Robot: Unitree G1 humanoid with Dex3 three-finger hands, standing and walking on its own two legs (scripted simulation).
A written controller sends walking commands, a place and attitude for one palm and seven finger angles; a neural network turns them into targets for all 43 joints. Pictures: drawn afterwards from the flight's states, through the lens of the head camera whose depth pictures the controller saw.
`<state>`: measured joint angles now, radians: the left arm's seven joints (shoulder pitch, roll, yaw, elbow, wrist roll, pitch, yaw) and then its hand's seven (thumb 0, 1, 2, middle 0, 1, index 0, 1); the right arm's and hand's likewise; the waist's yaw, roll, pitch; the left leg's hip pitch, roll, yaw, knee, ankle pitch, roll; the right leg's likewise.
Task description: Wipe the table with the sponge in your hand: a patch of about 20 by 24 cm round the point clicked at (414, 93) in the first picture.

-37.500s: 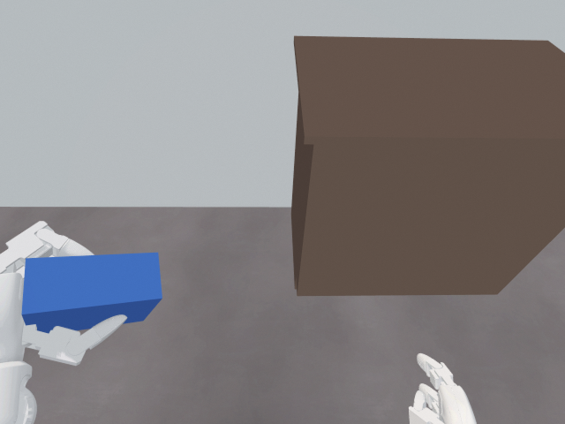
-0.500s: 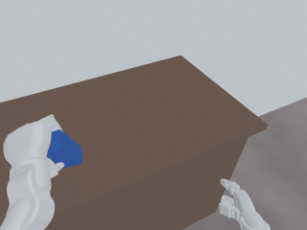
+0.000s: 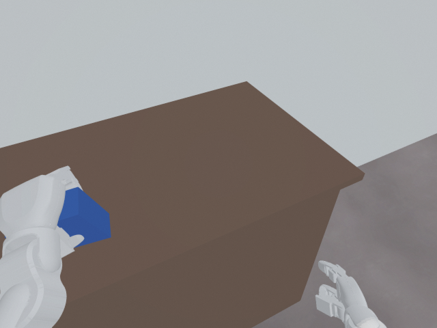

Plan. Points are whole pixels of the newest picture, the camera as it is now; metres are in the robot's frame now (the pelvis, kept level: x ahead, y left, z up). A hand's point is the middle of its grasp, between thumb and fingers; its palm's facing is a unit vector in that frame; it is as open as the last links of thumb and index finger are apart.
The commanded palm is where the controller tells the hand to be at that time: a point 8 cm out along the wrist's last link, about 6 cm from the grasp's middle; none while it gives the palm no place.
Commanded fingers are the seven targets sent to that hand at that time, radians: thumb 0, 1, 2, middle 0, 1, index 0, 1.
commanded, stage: lift the sponge slowly off the table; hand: left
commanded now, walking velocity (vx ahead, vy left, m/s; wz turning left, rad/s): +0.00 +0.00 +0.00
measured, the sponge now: (70, 227) +0.24 +0.30 +0.10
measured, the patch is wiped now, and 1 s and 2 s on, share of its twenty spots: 0.95 0.95 0.95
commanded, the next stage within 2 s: bring the sponge back beside the body in 1.88 s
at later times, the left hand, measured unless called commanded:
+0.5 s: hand (60, 216) +0.23 +0.29 +0.15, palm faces +0.18 -0.13 -0.98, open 9.3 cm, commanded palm +0.18 +0.28 +0.21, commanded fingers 0.00 0.10 1.30 -1.20 -1.60 -1.20 -1.60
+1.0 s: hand (47, 215) +0.22 +0.29 +0.17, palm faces +0.18 -0.11 -0.98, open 9.3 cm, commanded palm +0.17 +0.28 +0.24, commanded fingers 0.00 0.10 1.30 -1.20 -1.60 -1.20 -1.60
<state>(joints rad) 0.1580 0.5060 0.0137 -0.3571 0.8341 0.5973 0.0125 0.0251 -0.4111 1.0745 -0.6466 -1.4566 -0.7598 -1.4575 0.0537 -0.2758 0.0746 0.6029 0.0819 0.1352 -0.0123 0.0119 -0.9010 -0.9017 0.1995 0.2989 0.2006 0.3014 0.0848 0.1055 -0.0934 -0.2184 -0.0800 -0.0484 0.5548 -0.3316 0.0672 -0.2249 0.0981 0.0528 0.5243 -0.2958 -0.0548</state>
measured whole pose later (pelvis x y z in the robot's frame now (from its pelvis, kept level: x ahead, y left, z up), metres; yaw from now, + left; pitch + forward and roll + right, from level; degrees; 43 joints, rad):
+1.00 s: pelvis -0.02 -0.02 +0.01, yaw +2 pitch -4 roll +0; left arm -0.05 0.59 -0.04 -0.22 0.82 0.58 -0.13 -0.02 -0.46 1.08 -0.74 -1.37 -0.84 -1.38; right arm -0.01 -0.27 0.09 0.64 0.08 0.07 -0.06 0.01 -0.90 -0.90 0.20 0.30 0.20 0.30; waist 0.14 0.11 -0.03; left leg -0.14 -0.08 -0.08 0.48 -0.26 0.04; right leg -0.15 0.10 0.02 0.46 -0.24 -0.08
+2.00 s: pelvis -0.04 -0.03 +0.00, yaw +2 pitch -3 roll +1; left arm -0.28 0.66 -0.01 -0.06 0.79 0.56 -0.24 -0.03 -0.46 1.08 -0.74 -1.37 -0.84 -1.38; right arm 0.00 -0.29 0.09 0.64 0.10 0.06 -0.08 0.01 -0.90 -0.90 0.20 0.30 0.20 0.30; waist 0.12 0.13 -0.03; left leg -0.19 -0.07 -0.08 0.50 -0.25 0.02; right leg -0.21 0.10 0.02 0.50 -0.23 -0.09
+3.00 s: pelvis -0.05 -0.02 +0.00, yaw +1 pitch -5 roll +0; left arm 0.03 0.63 0.07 -0.51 0.67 0.63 -0.15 -0.03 -0.47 1.08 -0.74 -1.37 -0.84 -1.38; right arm -0.02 -0.27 0.11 0.59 0.10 0.09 -0.07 0.01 -0.90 -0.90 0.20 0.30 0.20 0.30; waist 0.15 0.12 -0.04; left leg -0.16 -0.07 -0.06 0.49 -0.24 0.04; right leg -0.18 0.10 0.04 0.48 -0.21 -0.08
